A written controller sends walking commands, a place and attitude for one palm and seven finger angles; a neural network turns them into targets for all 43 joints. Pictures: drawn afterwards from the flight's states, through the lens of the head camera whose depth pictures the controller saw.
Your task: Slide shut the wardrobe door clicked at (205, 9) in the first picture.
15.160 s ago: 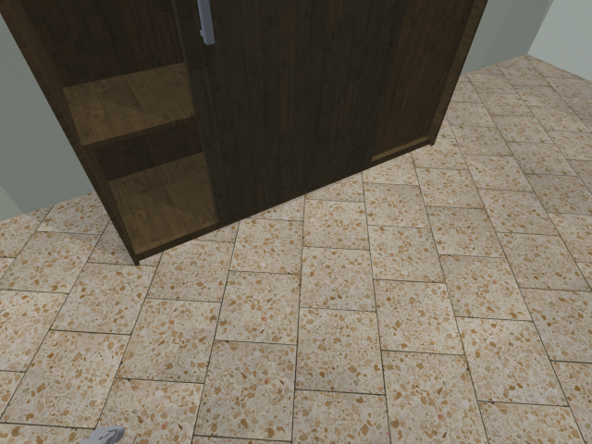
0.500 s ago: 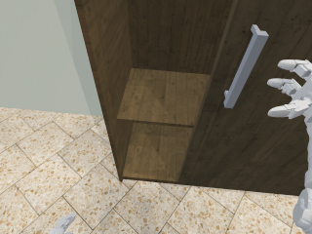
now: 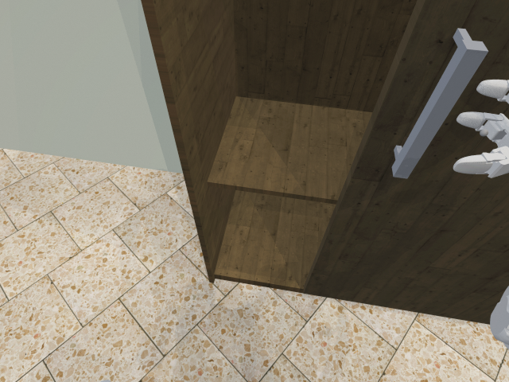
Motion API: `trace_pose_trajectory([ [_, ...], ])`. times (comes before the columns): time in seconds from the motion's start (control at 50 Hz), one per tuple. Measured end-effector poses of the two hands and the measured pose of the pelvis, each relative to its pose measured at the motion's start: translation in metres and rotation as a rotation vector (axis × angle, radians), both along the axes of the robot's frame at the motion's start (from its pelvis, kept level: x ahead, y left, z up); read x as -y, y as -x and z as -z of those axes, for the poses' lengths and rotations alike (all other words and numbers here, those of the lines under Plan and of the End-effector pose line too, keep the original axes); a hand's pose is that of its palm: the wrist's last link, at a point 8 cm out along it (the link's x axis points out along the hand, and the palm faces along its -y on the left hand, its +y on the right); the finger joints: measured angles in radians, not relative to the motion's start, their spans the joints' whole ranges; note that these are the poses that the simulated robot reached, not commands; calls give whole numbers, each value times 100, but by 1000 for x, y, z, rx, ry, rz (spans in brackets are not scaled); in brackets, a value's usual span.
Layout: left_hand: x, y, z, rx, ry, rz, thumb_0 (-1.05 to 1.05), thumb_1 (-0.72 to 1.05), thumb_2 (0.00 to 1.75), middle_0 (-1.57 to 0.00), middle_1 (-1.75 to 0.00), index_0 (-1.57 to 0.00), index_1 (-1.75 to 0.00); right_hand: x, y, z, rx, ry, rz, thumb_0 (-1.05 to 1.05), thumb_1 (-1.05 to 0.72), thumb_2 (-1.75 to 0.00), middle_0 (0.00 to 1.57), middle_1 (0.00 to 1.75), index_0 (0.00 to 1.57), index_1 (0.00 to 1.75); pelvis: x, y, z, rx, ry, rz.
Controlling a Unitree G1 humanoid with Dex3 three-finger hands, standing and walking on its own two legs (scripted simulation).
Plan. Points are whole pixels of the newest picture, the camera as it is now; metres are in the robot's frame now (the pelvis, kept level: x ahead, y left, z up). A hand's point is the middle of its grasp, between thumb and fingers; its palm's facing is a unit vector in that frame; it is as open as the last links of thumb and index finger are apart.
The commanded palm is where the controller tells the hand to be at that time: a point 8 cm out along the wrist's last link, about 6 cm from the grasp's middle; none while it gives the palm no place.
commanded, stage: move the hooked fingers beside the handle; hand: right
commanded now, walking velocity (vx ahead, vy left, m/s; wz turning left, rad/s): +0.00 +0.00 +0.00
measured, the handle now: (426, 112) +0.51 -0.18 +0.18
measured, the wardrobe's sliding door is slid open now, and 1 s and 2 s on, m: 0.36 0.36 0.36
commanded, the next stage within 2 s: feel for the door with the fingertips in 0.60 s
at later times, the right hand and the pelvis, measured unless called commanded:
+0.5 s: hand (493, 141) +0.45 -0.25 +0.19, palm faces +0.03 +1.00 -0.02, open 14.0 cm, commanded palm +0.43 -0.30 +0.19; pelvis +0.00 +0.00 +0.00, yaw -1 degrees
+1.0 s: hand (474, 140) +0.44 -0.22 +0.19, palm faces +0.01 +1.00 -0.01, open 14.0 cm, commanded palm +0.42 -0.27 +0.18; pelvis -0.01 +0.00 +0.00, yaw -1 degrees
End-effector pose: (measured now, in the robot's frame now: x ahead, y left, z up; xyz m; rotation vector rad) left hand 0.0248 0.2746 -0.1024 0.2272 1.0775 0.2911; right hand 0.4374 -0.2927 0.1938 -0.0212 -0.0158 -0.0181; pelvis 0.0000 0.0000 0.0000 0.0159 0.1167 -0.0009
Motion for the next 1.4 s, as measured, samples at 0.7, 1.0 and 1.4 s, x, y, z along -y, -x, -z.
trace_pose_trajectory([
  [0.7,6,-38,-4,73,7,50,1,91,89,-20,-30,-20,-30,10,15,-2,10,-7,1,-1,51,-30,30,120,30,120,2,-3,1,10,-3,15],
  [1.0,10,-33,-2,98,22,50,1,91,89,-20,-30,-20,-30,-18,19,2,15,-11,-6,-1,51,-30,30,120,30,120,1,5,0,31,-2,16],
  [1.4,2,-7,2,46,23,13,1,91,89,-20,-30,-20,-30,-37,-1,-5,16,-14,4,-1,50,-30,30,120,30,120,-5,7,0,22,2,6],
])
